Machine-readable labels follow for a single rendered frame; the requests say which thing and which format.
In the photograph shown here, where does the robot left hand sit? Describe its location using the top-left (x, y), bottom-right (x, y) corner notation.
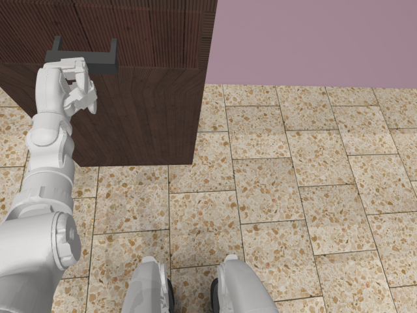
top-left (35, 57), bottom-right (98, 122)

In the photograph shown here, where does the right robot shin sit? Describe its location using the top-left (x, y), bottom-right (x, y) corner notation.
top-left (218, 254), bottom-right (238, 313)

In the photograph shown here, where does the cabinet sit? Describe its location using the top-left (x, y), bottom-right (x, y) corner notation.
top-left (0, 0), bottom-right (218, 167)

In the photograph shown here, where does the left robot thigh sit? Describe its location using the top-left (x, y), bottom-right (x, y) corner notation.
top-left (121, 261), bottom-right (168, 313)

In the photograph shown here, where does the handle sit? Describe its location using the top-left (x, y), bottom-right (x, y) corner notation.
top-left (44, 36), bottom-right (119, 74)

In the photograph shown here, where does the robot left forearm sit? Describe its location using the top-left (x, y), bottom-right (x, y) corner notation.
top-left (0, 112), bottom-right (75, 225)

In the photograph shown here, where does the robot left upper arm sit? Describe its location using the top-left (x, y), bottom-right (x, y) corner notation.
top-left (0, 211), bottom-right (81, 313)

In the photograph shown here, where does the drawer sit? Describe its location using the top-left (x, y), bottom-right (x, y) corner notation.
top-left (0, 0), bottom-right (202, 68)

